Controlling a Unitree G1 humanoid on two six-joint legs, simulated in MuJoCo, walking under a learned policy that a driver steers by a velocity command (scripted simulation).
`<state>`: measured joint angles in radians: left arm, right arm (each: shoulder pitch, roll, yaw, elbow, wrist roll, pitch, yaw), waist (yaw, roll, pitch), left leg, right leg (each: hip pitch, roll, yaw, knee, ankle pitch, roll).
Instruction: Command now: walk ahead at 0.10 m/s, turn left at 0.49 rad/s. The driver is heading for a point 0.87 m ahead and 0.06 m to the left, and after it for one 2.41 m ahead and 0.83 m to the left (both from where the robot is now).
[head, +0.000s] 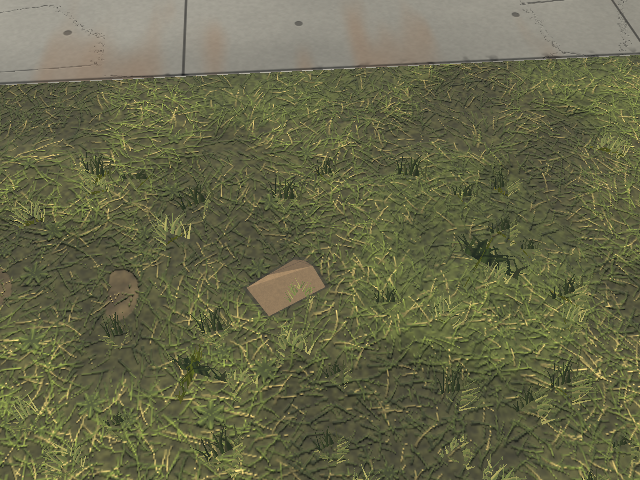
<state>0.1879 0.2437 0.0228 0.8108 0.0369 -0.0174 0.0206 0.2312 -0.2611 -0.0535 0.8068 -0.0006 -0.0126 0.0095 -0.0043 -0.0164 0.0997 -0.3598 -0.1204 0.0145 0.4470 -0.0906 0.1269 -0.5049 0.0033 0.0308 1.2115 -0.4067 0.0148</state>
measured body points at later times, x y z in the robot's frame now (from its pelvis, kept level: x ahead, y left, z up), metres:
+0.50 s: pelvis +0.06 -0.06 +0.01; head +0.09 -0.07 +0.46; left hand +0.11 +0.24 -0.09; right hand +0.23 -0.30 -0.12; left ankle +0.06 +0.04 -0.70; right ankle +0.09 -0.15 -0.73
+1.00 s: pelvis +0.05 -0.05 +0.01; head +0.05 -0.05 +0.46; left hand +0.02 +0.20 -0.13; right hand +0.20 -0.27 -0.12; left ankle -0.01 +0.04 -0.73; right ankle +0.09 -0.15 -0.73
